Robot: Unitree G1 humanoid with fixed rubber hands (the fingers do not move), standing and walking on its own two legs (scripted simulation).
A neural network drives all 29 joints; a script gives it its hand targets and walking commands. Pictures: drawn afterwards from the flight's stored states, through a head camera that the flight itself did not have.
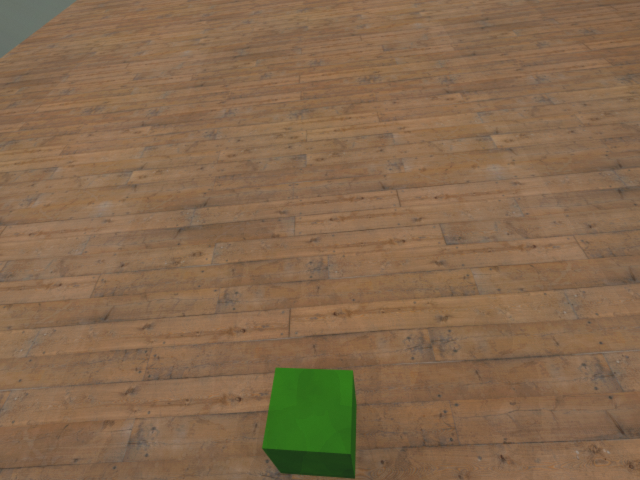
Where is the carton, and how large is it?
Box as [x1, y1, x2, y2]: [262, 368, 355, 478]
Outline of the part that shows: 275,368 262,446 264,451 280,472 354,478 355,395 352,370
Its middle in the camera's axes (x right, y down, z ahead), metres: -0.01 +0.51 +1.06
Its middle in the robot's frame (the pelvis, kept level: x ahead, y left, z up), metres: +0.40 +0.13 -0.64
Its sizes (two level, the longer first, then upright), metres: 0.210 0.200 0.250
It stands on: the floor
